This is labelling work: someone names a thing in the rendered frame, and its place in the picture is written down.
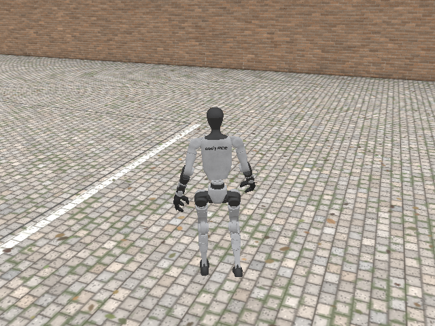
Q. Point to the robot left upper arm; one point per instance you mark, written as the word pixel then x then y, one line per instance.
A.
pixel 191 156

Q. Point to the robot right thigh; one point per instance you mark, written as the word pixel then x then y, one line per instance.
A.
pixel 233 200

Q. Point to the robot right foot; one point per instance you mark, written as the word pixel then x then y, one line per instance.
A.
pixel 237 272

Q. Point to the right robot hand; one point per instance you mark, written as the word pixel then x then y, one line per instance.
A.
pixel 251 188

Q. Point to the robot right upper arm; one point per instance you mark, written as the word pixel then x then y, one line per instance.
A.
pixel 241 153

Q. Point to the left robot forearm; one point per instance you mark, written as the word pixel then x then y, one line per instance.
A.
pixel 184 179

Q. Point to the left robot hand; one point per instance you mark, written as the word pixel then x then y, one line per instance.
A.
pixel 177 202

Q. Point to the right robot forearm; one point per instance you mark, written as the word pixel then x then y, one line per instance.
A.
pixel 249 175

